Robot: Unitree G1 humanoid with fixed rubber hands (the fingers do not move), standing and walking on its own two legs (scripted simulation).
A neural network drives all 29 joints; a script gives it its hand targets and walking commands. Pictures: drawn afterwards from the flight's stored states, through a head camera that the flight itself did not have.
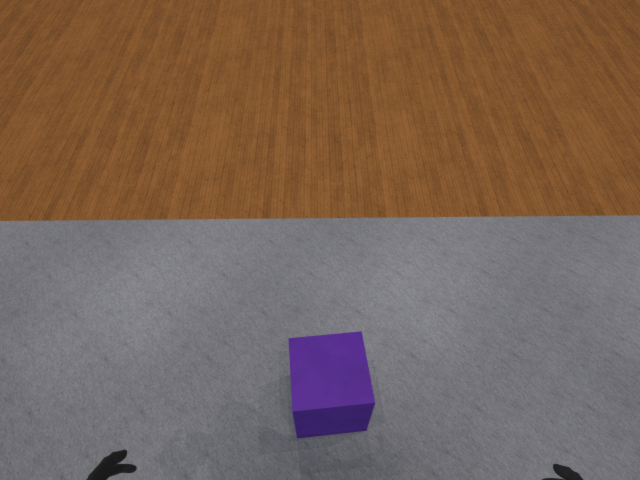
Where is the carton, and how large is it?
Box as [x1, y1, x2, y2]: [288, 331, 374, 437]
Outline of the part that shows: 361,331 288,338 292,411 297,437 366,430 374,404 374,399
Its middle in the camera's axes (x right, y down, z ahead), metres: +0.03 +0.43 +1.13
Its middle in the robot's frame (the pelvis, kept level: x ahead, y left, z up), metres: +0.47 +0.01 -0.66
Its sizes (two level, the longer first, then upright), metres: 0.210 0.200 0.250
